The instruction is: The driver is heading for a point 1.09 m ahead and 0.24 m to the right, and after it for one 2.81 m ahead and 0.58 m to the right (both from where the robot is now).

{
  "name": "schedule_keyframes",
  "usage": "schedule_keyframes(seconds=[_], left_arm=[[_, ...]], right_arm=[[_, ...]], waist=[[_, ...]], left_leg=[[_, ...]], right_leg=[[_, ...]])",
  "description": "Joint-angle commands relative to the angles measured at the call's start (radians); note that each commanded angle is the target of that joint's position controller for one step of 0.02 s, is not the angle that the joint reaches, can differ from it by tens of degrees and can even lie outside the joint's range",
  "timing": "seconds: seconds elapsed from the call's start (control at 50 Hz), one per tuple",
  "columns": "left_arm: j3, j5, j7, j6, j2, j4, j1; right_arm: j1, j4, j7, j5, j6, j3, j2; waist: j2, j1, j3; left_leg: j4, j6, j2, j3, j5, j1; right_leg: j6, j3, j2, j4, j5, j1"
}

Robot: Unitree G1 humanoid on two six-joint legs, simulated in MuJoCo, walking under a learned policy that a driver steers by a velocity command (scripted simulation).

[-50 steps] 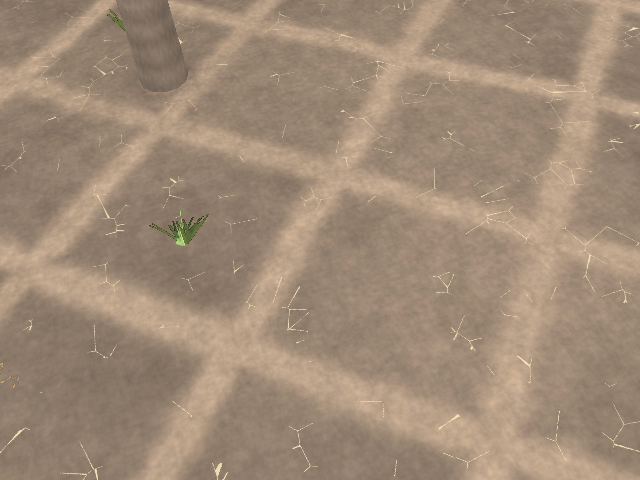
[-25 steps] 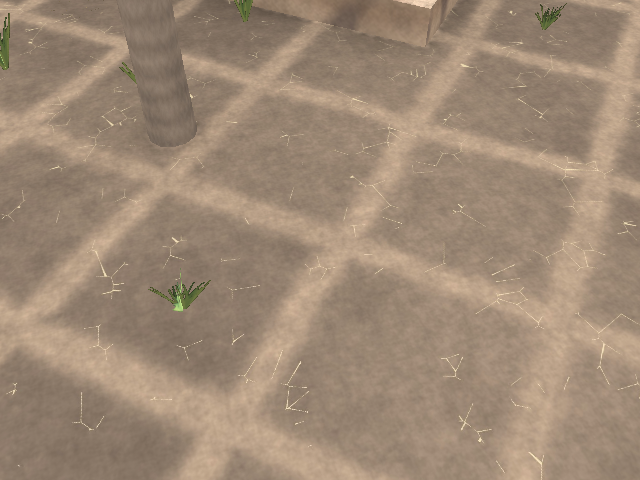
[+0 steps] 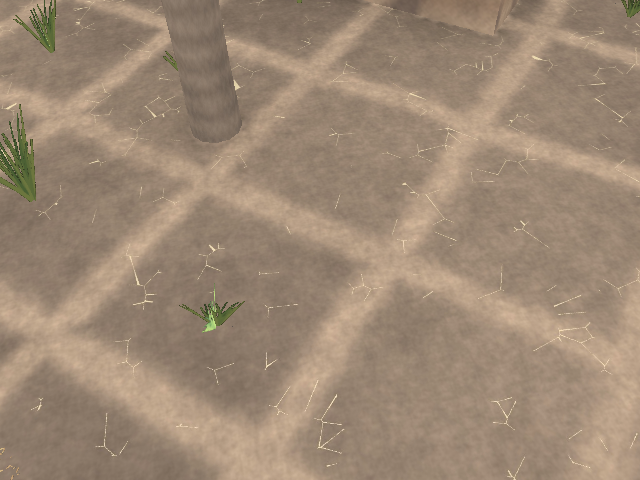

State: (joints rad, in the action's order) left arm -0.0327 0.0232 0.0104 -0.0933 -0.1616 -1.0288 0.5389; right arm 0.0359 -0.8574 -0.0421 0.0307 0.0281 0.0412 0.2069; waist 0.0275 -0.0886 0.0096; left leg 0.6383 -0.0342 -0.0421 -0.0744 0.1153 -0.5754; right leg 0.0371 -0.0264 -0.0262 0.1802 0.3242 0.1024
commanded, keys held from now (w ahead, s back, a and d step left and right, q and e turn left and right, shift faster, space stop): w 0.10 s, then w+e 0.82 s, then w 0.08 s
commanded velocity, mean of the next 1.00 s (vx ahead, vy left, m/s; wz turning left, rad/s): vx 0.49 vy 0.00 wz -0.39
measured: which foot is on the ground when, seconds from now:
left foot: up 0.00-0.06, down 0.08-0.62, up 0.64-1.00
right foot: down 0.00-0.08, up 0.10-0.60, down 0.62-1.00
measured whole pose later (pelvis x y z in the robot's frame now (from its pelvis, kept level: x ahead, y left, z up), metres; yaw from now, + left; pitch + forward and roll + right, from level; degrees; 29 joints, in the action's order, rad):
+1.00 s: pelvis +0.53 -0.05 +0.01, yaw -26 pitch +1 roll +0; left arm -0.07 0.00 0.00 -0.06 -0.25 -0.94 0.40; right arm 0.05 -0.79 -0.02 0.04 0.03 0.04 0.24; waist 0.04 -0.08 0.04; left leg 0.75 0.04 -0.11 0.04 0.04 -0.66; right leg 0.13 0.10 -0.15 0.28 0.25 -0.03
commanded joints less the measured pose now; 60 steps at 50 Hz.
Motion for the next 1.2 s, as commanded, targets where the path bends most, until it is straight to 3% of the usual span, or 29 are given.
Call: schedule_keyframes(seconds=[0.02, 0.06, 0.08, 0.1, 0.12, 0.14, 0.16, 0.22, 0.32, 0.4, 0.48, 0.54, 0.58, 0.6, 0.62, 0.64, 0.66, 0.7, 0.72, 0.74, 0.78, 0.84, 0.94, 1.04, 1.1, 1.14, 1.16, 1.18, 1.2], left_arm=[[-0.031, 0.000, 0.008, -0.004, -0.167, 0.003, 0.036], [-0.032, -0.008, 0.007, 0.000, -0.180, 0.000, 0.000], [-0.024, -0.014, 0.004, -0.001, -0.159, 0.026, -0.020], [0.001, -0.044, -0.007, 0.000, -0.032, 0.054, 0.077], [-0.029, -0.024, -0.002, 0.002, -0.139, 0.037, 0.026], [-0.034, -0.021, -0.005, 0.002, -0.141, 0.065, -0.063], [-0.029, -0.018, -0.009, -0.002, -0.121, 0.070, -0.107], [-0.032, 0.009, -0.026, 0.036, -0.076, 0.049, -0.085], [-0.034, 0.009, -0.045, 0.066, -0.064, 0.105, -0.242], [-0.018, 0.001, -0.057, 0.059, -0.051, 0.168, -0.415], [-0.008, 0.003, -0.062, 0.058, -0.056, 0.216, -0.534], [-0.019, 0.008, -0.055, 0.060, -0.081, 0.213, -0.494], [-0.037, 0.010, -0.049, 0.059, -0.114, 0.176, -0.361], [-0.054, 0.016, -0.045, 0.053, -0.144, 0.140, -0.243], [-0.084, 0.029, -0.032, 0.050, -0.221, 0.108, -0.108], [-0.111, 0.014, -0.023, 0.063, -0.320, 0.134, -0.139], [-0.107, -0.006, -0.022, 0.076, -0.315, 0.136, -0.125], [-0.084, -0.012, -0.011, 0.070, -0.222, 0.133, -0.230], [-0.075, -0.014, -0.008, 0.059, -0.196, 0.136, -0.266], [-0.067, -0.018, -0.005, 0.050, -0.179, 0.141, -0.289], [-0.065, -0.025, -0.008, 0.028, -0.190, 0.137, -0.268], [-0.072, -0.025, -0.011, 0.021, -0.229, 0.132, -0.213], [-0.071, -0.022, -0.013, 0.028, -0.229, 0.126, -0.108], [-0.057, -0.007, 0.001, 0.024, -0.213, 0.106, -0.031], [-0.059, -0.003, 0.010, 0.017, -0.245, 0.111, -0.078], [-0.060, -0.002, 0.004, 0.010, -0.262, 0.111, -0.111], [-0.049, -0.008, -0.002, 0.004, -0.227, 0.130, -0.111], [-0.033, -0.051, -0.008, 0.005, -0.137, 0.136, 0.028], [-0.042, -0.018, -0.004, 0.008, -0.206, 0.121, 0.008]], right_arm=[[-0.080, 0.081, 0.010, -0.004, 0.027, 0.011, 0.062], [0.195, -0.012, 0.031, -0.002, 0.043, 0.037, 0.107], [0.378, -0.050, 0.044, 0.021, 0.054, 0.058, 0.175], [0.465, -0.064, 0.046, 0.034, 0.053, 0.079, 0.280], [0.419, -0.062, 0.041, -0.002, 0.040, 0.074, 0.238], [0.297, -0.049, 0.039, -0.008, 0.041, 0.056, 0.180], [0.230, -0.041, 0.034, -0.008, 0.052, 0.040, 0.117], [0.227, -0.076, 0.043, -0.009, 0.076, 0.015, 0.042], [0.323, -0.121, 0.051, -0.014, 0.098, 0.014, 0.065], [0.358, -0.135, 0.058, -0.014, 0.099, 0.006, 0.065], [0.437, -0.166, 0.075, -0.013, 0.091, 0.008, 0.093], [0.439, -0.173, 0.089, -0.009, 0.077, 0.014, 0.124], [0.420, -0.165, 0.093, -0.004, 0.060, 0.024, 0.154], [0.408, -0.154, 0.088, -0.006, 0.052, 0.028, 0.165], [0.389, -0.125, 0.079, -0.010, 0.052, 0.028, 0.160], [0.405, -0.049, 0.054, -0.027, 0.062, 0.015, 0.062], [0.289, -0.014, 0.047, -0.020, 0.078, 0.027, 0.139], [0.239, 0.006, 0.045, -0.029, 0.100, 0.021, 0.122], [0.233, 0.009, 0.048, -0.013, 0.087, 0.022, 0.116], [0.261, 0.002, 0.047, 0.007, 0.065, 0.019, 0.103], [0.268, 0.010, 0.041, 0.022, 0.028, 0.018, 0.088], [0.158, 0.058, 0.034, 0.018, 0.011, 0.016, 0.089], [-0.026, 0.127, 0.026, 0.008, 0.008, 0.010, 0.100], [-0.146, 0.175, 0.013, 0.002, 0.025, -0.005, 0.095], [-0.059, 0.164, 0.016, -0.003, 0.039, 0.004, 0.127], [0.182, 0.089, 0.035, -0.005, 0.053, 0.027, 0.172], [0.343, 0.064, 0.050, 0.014, 0.063, 0.043, 0.225], [0.437, 0.047, 0.051, 0.033, 0.057, 0.073, 0.337], [0.375, 0.039, 0.038, 0.005, 0.042, 0.063, 0.268]], waist=[[-0.162, 0.051, 0.096], [-0.111, 0.174, -0.051], [-0.047, 0.247, -0.171], [0.209, 0.204, -0.313], [0.094, 0.209, -0.284], [0.053, 0.158, -0.119], [0.012, 0.134, -0.043], [0.043, 0.068, 0.017], [0.037, 0.063, 0.074], [0.029, 0.087, 0.106], [0.023, 0.117, 0.117], [0.051, 0.083, 0.071], [0.078, 0.023, -0.008], [0.065, -0.029, -0.070], [-0.013, -0.095, -0.149], [-0.304, -0.021, -0.239], [-0.109, -0.048, -0.242], [0.025, 0.036, -0.027], [0.046, 0.076, 0.008], [0.038, 0.105, 0.008], [0.011, 0.123, 0.001], [-0.031, 0.100, 0.028], [-0.079, 0.025, 0.033], [-0.099, -0.024, 0.050], [-0.117, 0.039, 0.041], [-0.083, 0.152, -0.072], [-0.022, 0.215, -0.186], [0.225, 0.178, -0.331], [0.143, 0.151, -0.267]], left_leg=[[-0.083, -0.052, 0.057, -0.046, 0.066, 0.083], [-0.164, -0.101, 0.104, -0.053, 0.024, 0.450], [-0.180, -0.146, -0.071, 0.137, 0.151, 0.719], [-0.283, -0.268, -0.390, 0.646, 0.275, 0.984], [-0.378, -0.275, -0.380, 0.758, 0.308, 0.885], [-0.386, -0.237, -0.337, 0.566, 0.274, 0.737], [-0.424, -0.206, -0.292, 0.441, 0.156, 0.596], [-0.475, -0.131, -0.201, 0.218, -0.025, 0.433], [-0.512, -0.117, -0.183, 0.059, -0.188, 0.452], [-0.507, -0.092, -0.153, -0.051, -0.314, 0.462], [-0.474, -0.083, -0.187, -0.104, -0.453, 0.585], [-0.323, -0.070, -0.209, -0.151, -0.812, 0.687], [-0.087, -0.075, -0.220, -0.169, -0.964, 0.698], [0.109, -0.070, -0.214, -0.176, -0.871, 0.633], [0.407, -0.045, -0.183, -0.181, -0.583, 0.434], [0.838, 0.023, 0.066, -0.139, 0.370, -0.031], [0.894, 0.011, 0.065, 0.088, 0.359, -0.168], [0.709, 0.003, -0.040, 0.111, 0.208, -0.155], [0.627, 0.014, -0.065, 0.121, 0.202, -0.093], [0.584, 0.029, -0.071, 0.118, 0.199, -0.026], [0.507, 0.055, -0.070, 0.103, 0.200, 0.015], [0.368, 0.085, -0.071, 0.077, 0.093, -0.034], [0.153, 0.089, -0.045, 0.076, -0.081, -0.114], [-0.007, 0.046, -0.006, 0.047, -0.106, -0.089], [-0.104, -0.009, 0.030, 0.045, -0.025, 0.089], [-0.182, -0.054, 0.073, 0.026, -0.001, 0.387], [-0.192, -0.099, -0.082, 0.190, 0.092, 0.627], [-0.259, -0.243, -0.355, 0.666, 0.192, 0.902], [-0.369, -0.247, -0.362, 0.825, 0.265, 0.825]], right_leg=[[0.130, 0.097, 0.259, 0.088, -0.714, -0.052], [0.094, 0.033, 0.209, 0.387, -0.894, -0.124], [0.076, 0.004, 0.169, 0.655, -0.613, -0.326], [0.030, -0.049, -0.001, 1.029, 0.110, -0.669], [0.052, 0.082, 0.000, 1.137, 0.156, -0.741], [0.064, 0.090, 0.059, 1.135, 0.055, -0.771], [0.066, 0.088, 0.092, 1.080, -0.018, -0.730], [0.050, 0.082, 0.117, 0.987, -0.061, -0.620], [0.036, 0.051, 0.126, 0.906, -0.201, -0.767], [0.032, -0.015, 0.105, 0.663, -0.344, -0.757], [0.063, -0.096, 0.075, 0.498, -0.335, -0.725], [0.116, -0.144, 0.007, 0.460, -0.208, -0.631], [0.165, -0.160, -0.055, 0.437, -0.102, -0.482], [0.196, -0.140, -0.078, 0.366, -0.103, -0.322], [0.253, 0.044, 0.038, 0.298, -0.023, -0.095], [0.425, 0.629, 0.348, 0.196, -0.035, 0.214], [0.439, 0.730, 0.362, 0.103, -0.068, 0.204], [0.349, 0.503, 0.315, 0.057, -0.216, -0.054], [0.309, 0.426, 0.260, 0.051, -0.306, -0.148], [0.291, 0.365, 0.220, 0.044, -0.371, -0.213], [0.282, 0.311, 0.177, 0.039, -0.458, -0.264], [0.258, 0.286, 0.139, 0.016, -0.448, -0.291], [0.201, 0.306, 0.122, 0.040, -0.461, -0.175], [0.183, 0.306, 0.153, 0.081, -0.583, -0.058], [0.145, 0.302, 0.180, 0.143, -0.743, -0.057], [0.111, 0.244, 0.127, 0.400, -0.908, -0.090], [0.095, 0.212, 0.080, 0.646, -0.681, -0.240], [0.042, 0.108, -0.097, 1.016, -0.075, -0.552], [0.056, 0.154, -0.083, 1.107, 0.162, -0.677]])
